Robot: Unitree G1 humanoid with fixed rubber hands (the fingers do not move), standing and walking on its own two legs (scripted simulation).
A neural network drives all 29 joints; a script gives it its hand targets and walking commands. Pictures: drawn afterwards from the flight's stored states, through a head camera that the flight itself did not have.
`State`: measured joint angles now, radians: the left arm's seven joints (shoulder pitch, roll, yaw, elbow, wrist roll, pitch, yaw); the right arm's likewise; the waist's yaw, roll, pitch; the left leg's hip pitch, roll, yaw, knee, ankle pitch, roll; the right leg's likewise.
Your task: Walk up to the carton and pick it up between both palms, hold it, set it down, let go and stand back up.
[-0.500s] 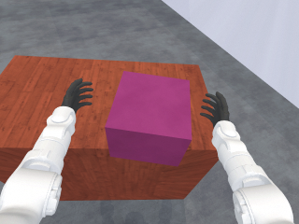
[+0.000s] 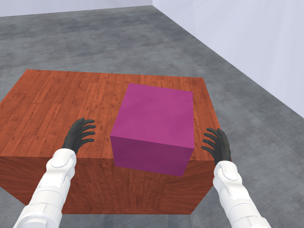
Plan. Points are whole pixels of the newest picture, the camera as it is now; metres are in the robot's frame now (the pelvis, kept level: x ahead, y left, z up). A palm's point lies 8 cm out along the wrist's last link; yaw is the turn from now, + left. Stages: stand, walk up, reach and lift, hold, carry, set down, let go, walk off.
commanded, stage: set down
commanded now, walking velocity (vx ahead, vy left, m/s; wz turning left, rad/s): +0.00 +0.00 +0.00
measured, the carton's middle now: (154, 128) +0.46 -0.02 -0.02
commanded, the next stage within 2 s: let go in 1.66 s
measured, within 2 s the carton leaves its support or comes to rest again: neither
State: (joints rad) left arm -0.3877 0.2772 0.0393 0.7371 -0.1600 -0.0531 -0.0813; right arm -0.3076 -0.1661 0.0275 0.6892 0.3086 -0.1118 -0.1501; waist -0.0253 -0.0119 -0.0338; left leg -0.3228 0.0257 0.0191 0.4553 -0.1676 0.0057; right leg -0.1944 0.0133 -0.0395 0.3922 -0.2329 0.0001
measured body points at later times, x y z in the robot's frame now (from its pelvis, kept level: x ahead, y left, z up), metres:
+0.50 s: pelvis +0.01 +0.00 +0.00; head +0.00 +0.01 +0.45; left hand +0.28 +0.22 -0.01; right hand +0.26 -0.20 -0.01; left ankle +0.04 +0.11 -0.74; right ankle -0.02 -0.12 -0.74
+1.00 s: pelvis +0.02 -0.01 +0.00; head +0.01 +0.00 +0.45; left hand +0.23 +0.22 -0.05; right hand +0.22 -0.21 -0.05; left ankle +0.04 +0.11 -0.74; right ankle -0.02 -0.12 -0.74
